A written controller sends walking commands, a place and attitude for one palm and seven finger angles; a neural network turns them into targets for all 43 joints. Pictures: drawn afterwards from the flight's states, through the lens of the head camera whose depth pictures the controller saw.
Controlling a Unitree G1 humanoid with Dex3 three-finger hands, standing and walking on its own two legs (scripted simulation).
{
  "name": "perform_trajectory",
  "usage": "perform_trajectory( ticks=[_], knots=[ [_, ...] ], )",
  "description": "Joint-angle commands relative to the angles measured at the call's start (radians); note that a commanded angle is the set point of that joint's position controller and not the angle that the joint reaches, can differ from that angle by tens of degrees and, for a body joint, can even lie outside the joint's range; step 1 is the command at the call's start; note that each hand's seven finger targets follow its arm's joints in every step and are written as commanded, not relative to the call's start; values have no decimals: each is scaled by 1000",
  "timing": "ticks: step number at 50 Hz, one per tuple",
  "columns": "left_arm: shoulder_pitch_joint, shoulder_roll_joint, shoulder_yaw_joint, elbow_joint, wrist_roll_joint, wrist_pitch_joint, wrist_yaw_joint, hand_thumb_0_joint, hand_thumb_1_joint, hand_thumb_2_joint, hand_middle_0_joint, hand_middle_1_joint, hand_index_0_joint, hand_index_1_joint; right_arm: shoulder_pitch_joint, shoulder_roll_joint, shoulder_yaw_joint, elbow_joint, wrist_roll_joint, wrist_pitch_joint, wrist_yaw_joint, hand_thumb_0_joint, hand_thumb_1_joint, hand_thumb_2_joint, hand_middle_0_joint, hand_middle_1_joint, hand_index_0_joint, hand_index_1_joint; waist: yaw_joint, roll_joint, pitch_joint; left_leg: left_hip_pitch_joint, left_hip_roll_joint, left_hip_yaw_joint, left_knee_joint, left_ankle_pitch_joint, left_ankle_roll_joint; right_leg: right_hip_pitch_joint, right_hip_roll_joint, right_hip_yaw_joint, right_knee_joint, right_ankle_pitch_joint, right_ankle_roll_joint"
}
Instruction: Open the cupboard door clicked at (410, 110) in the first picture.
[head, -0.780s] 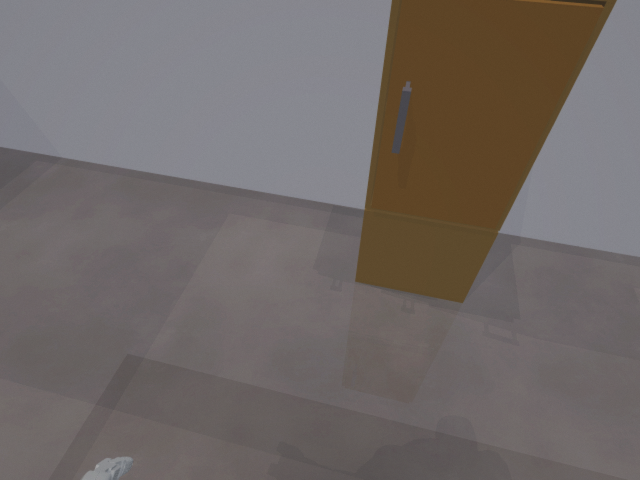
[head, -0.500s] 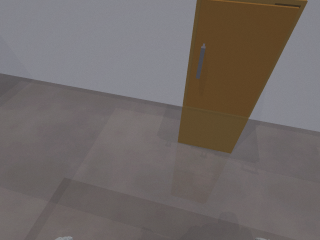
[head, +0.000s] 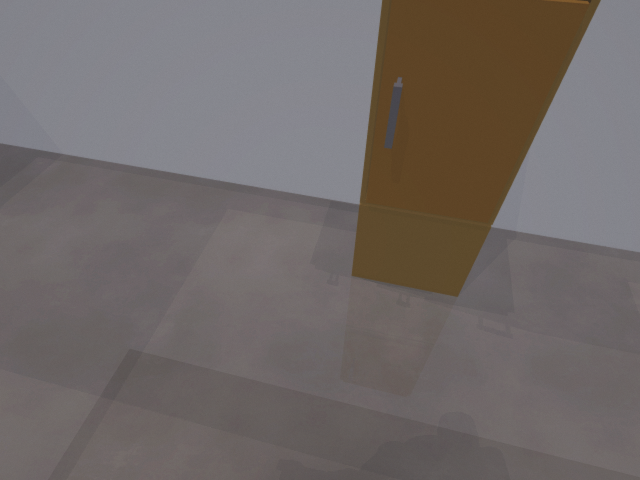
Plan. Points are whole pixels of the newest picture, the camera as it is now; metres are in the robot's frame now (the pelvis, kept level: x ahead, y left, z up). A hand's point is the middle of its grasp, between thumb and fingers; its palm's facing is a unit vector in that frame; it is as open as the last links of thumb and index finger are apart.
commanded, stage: stand and wait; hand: left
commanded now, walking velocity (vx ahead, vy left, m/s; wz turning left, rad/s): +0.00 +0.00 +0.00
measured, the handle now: (393, 113) +0.94 -0.13 -0.02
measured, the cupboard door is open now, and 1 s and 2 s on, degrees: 0 0 0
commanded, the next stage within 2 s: look at it before walking up in 0.04 s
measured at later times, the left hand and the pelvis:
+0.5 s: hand out of the picture +0.09 +0.24 -0.15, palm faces -0.03 -0.94 -0.33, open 7.4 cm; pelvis +0.01 +0.00 +0.00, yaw +0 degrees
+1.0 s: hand out of the picture +0.09 +0.22 -0.17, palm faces -0.08 -0.95 -0.31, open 7.4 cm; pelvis +0.01 -0.01 -0.01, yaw -5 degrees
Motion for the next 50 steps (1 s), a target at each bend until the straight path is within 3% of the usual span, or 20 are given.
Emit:
perform_trajectory(
  ticks=[1,39,40,43,47,50],
  knots=[
    [-45,206,44,-69,3,-23,14,0,900,900,-200,-300,-200,-300,-57,-198,-43,-67,3,-23,-8,0,-900,-900,200,300,200,300,3,-20,-48,-5,109,-92,-73,66,33,5,-116,110,-90,32,-35],
    [-55,211,47,-66,4,-24,15,0,900,900,-200,-300,-200,-300,-80,-205,-41,-63,5,-25,-16,0,-900,-900,200,300,200,300,2,-11,-82,71,124,-71,-79,196,24,50,-113,109,-80,225,-36],
    [-58,204,48,-71,3,-19,14,0,900,900,-200,-300,-200,-300,-71,-199,-42,-66,4,-24,-18,0,-900,-900,200,300,200,300,0,-3,-78,75,129,-58,-67,200,22,38,-109,113,-68,242,-37],
    [2,103,37,-75,3,14,20,0,900,900,-200,-300,-200,-300,-2,-84,-30,-69,2,-2,-26,0,-900,-900,200,300,200,300,-5,-13,-64,69,135,-4,-4,224,2,-9,-102,126,-3,323,-26],
    [24,107,56,-124,8,35,15,0,900,900,-200,-300,-200,-300,21,-101,-56,-118,1,14,-35,0,-900,-900,200,300,200,300,-8,4,-69,61,165,12,43,204,14,-82,-74,135,93,328,-29],
    [26,86,64,-162,10,45,5,0,900,900,-200,-300,-200,-300,13,-118,-73,-156,-2,20,-38,0,-900,-900,200,300,200,300,-7,69,-41,37,229,-28,14,156,52,-167,-18,103,215,199,-14]
  ],
)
